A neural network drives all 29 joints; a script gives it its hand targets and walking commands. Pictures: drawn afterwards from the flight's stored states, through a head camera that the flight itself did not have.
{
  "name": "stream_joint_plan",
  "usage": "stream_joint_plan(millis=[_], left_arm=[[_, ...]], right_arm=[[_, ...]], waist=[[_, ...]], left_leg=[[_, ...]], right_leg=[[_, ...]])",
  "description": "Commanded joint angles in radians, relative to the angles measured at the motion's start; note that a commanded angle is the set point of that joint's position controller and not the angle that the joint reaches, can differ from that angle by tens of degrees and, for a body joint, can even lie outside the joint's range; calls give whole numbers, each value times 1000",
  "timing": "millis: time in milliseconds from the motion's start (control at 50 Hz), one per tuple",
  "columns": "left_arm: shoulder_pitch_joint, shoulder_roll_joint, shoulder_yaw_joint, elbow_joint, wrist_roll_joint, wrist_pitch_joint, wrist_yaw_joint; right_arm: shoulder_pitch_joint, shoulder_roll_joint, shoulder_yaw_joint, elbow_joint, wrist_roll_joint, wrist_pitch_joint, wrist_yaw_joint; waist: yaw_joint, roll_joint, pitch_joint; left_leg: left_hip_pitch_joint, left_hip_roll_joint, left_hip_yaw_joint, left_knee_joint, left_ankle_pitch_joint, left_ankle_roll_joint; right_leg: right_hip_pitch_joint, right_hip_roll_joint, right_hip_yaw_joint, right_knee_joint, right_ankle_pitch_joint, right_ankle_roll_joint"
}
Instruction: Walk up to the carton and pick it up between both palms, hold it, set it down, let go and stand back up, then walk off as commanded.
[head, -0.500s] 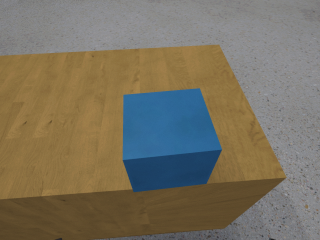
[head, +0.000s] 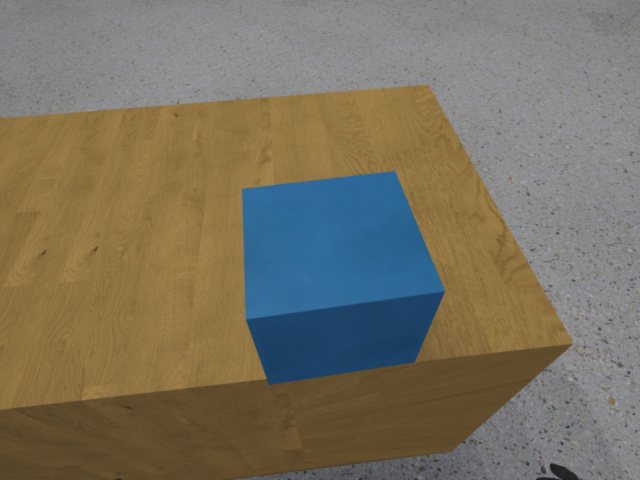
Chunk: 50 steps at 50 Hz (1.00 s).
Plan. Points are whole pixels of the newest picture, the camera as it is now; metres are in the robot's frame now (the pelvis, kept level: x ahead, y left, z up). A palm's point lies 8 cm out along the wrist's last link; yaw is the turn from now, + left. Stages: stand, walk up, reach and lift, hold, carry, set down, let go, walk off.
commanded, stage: walk up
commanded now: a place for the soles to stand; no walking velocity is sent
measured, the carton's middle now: (331, 278) +0.36 -0.01 +0.04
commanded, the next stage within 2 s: stand in 0.40 s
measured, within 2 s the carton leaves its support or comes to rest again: neither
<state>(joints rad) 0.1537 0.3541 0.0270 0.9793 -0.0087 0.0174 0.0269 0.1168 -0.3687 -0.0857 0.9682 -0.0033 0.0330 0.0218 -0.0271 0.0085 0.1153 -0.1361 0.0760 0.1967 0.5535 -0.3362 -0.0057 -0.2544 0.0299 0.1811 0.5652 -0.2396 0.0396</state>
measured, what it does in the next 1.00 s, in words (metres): stands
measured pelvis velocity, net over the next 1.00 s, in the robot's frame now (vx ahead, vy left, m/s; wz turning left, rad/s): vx -0.02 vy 0.00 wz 0.00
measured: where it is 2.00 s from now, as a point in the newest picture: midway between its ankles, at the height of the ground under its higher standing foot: outside the picture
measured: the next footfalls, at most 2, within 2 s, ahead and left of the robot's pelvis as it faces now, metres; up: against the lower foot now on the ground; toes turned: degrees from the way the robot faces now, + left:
none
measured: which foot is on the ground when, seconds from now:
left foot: down 0.00-1.00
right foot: down 0.00-1.00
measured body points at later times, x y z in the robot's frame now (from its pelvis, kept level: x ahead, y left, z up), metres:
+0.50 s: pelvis +0.00 +0.01 +0.01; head +0.02 +0.01 +0.46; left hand +0.14 +0.30 -0.12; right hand +0.06 -0.30 -0.12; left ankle -0.02 +0.11 -0.73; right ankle +0.03 -0.13 -0.73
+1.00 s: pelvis -0.02 +0.00 -0.01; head +0.03 -0.01 +0.44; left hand +0.16 +0.27 -0.11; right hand +0.11 -0.30 -0.13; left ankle -0.02 +0.11 -0.73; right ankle +0.03 -0.13 -0.73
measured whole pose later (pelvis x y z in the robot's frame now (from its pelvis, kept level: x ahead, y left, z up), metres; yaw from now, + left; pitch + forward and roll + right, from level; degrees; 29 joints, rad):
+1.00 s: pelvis -0.02 +0.00 -0.01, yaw +0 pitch -3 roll +0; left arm 0.00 0.31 0.05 0.65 0.05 0.44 0.02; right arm 0.06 -0.30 -0.13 0.89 -0.04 -0.03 0.08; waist -0.04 0.01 0.17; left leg -0.25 0.04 0.06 0.65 -0.35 0.00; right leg -0.32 0.00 0.02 0.63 -0.26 0.01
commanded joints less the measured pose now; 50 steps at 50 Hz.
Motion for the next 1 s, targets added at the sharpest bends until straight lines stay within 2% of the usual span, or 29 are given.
stream_joint_plan(millis=[0, 20, 40, 60, 80, 100, 120, 140, 160, 180, 200, 240, 260, 280, 300, 340, 380, 440, 500, 580, 600, 780, 800, 820, 840, 860, 900, 960, 980], left_arm=[[-77, 246, 54, -92, -10, -26, 13], [-53, 243, 49, -108, -3, -18, 15], [-52, 245, 57, -108, 2, -16, 21], [-25, 236, 64, -114, 10, -14, 19], [11, 235, 57, -103, 21, -10, 14], [30, 226, 71, -107, 21, -16, 9], [38, 206, 57, -98, 22, -22, 2], [58, 208, 57, -87, 19, -37, 3], [1, 236, 66, -91, 27, -48, -1], [-19, 280, 71, -101, 16, -53, 0], [11, 309, 74, -97, 19, -48, 7], [-10, 282, 59, -90, 18, -48, 12], [-68, 307, 67, -97, 10, -36, 12], [-94, 253, 57, -103, 0, -35, 9], [-110, 221, 44, -106, -8, -33, 4], [-65, 194, 35, -96, -13, -32, -2], [-82, 201, 42, -57, -1, -31, -2], [-81, 192, 41, -36, 1, -32, -4], [-90, 204, 43, -21, 5, -33, -2], [-130, 194, 34, -8, 4, -41, 0], [-128, 190, 33, -3, 2, -43, -1], [-127, 187, 39, 35, 5, -43, -1], [-130, 180, 36, 18, 4, -45, -6], [-516, 146, 66, -297, 45, 146, 19], [-440, 167, 54, -331, 48, 244, 31], [-376, 140, 32, -364, 28, 307, 15], [-347, 134, 38, -484, 49, 396, 8], [-232, 124, 91, -572, 92, 480, -12], [-194, 102, 105, -600, 109, 485, -18]], right_arm=[[51, -218, -44, -71, -6, -37, -16], [59, -240, -46, -76, -6, -38, -14], [18, -255, -52, -91, -15, -35, -15], [-21, -240, -51, -118, -18, -39, -17], [-67, -229, -50, -132, -34, -39, -15], [-83, -225, -48, -139, -34, -40, -17], [-98, -217, -39, -138, -29, -35, -15], [-92, -191, -33, -137, -20, -35, -12], [-30, -168, -20, -128, -8, -33, -11], [19, -182, -21, -122, 5, -35, -7], [31, -170, -23, -103, 22, -23, -6], [20, -164, -22, -108, 10, -23, -16], [61, -159, -11, -81, 22, -31, -18], [113, -174, -24, -60, 6, -45, -25], [80, -211, -29, -51, 3, -55, -27], [21, -234, -31, -60, 8, -65, -23], [-6, -213, -20, -77, 5, -71, -24], [-14, -197, -18, -66, 11, -67, -24], [-22, -174, -15, -62, 8, -65, -21], [18, -178, -20, -45, 7, -67, -25], [53, -187, -17, -30, 4, -67, -23], [16, -167, -15, -18, 12, -67, -28], [51, -162, -13, -7, 11, -70, -26], [-409, -48, -51, -85, -103, -187, 9], [-291, -87, -85, -100, -102, -160, 44], [-233, -99, -95, -151, -104, -134, 58], [-165, -137, -107, -206, -52, -112, 69], [-79, -159, -91, -254, -11, -80, 42], [-48, -179, -72, -280, 8, -78, 40]], waist=[[-37, -18, -117], [-37, 34, -141], [-38, 116, -125], [-15, 111, -70], [10, 156, -76], [29, 143, -42], [51, 140, -32], [61, 85, -44], [18, -40, -93], [2, -84, -153], [18, -129, -174], [22, -161, -102], [-8, -205, -122], [-17, -111, -139], [-9, -90, -118], [22, -17, -150], [18, 13, -145], [38, 93, -86], [34, 88, -103], [13, -4, -97], [-4, 33, -108], [20, -15, -67], [4, 29, -95], [23, 15, -42], [-35, 10, -27], [-40, -29, 1], [-23, 8, -143], [-22, -82, -252], [-17, -53, -255]], left_leg=[[149, 117, -183, -158, 122, 114], [111, 208, -217, -233, 94, 160], [45, 317, -296, -277, 45, 224], [-19, 370, -333, -297, 65, 282], [-50, 348, -250, -268, 109, 278], [-103, 332, -231, -222, 188, 269], [-93, 270, -166, -175, 174, 200], [-100, 187, -109, -74, 205, 109], [-78, 91, -62, 58, 186, 39], [-93, 54, -88, 90, 90, 1], [-62, -15, -141, 99, -130, 18], [-92, 8, -190, 57, -188, 25], [-42, 27, -183, -30, -74, 19], [26, 41, -194, -140, 121, 24], [76, 79, -215, -204, 240, 33], [64, 154, -268, -236, 275, 99], [89, 186, -273, -233, 353, 116], [3, 131, -199, -256, 313, 81], [10, 105, -191, -259, 209, 51], [73, 81, -194, -240, 259, 43], [82, 95, -171, -236, 276, 40], [55, 81, -182, -273, 189, 41], [78, 78, -187, -283, 199, 38], [-190, -44, -98, -145, -28, -63], [-236, -28, -81, -139, -129, -48], [-225, -36, -68, -116, -134, -42], [-144, -41, -71, -39, -23, -56], [-77, -45, -58, 29, 123, -40], [-74, -53, -65, 26, 144, -43]], right_leg=[[-140, -74, 109, -17, 211, -89], [-104, -13, -8, 92, 163, -69], [-104, 2, -77, 178, -60, -49], [-123, -14, -109, 247, -232, -45], [-76, -32, -103, 253, -291, -65], [-42, -45, -120, 229, -279, -67], [10, -63, -124, 17, -99, -68], [60, -83, -54, -125, 152, -78], [75, -142, 103, -172, 277, -108], [107, -221, 235, -222, 268, -146], [79, -262, 316, -194, 260, -244], [57, -276, 289, -225, 260, -262], [65, -255, 194, -203, 290, -231], [49, -220, 151, -156, 390, -182], [10, -156, 58, -123, 342, -122], [53, -77, -34, -83, 192, -55], [53, -78, -46, -56, 187, -50], [122, -100, -36, -112, 239, -56], [125, -110, -28, -155, 250, -62], [96, -128, -13, -182, 272, -72], [99, -132, -24, -177, 291, -71], [75, -130, -17, -227, 215, -60], [74, -137, 2, -239, 193, -70], [34, -42, -219, -150, -105, -41], [63, -23, -251, -112, -170, -44], [33, -27, -252, -104, -177, -49], [7, -22, -263, -27, -24, -61], [20, -17, -256, 16, 149, -53], [85, -15, -254, 12, 200, -56]])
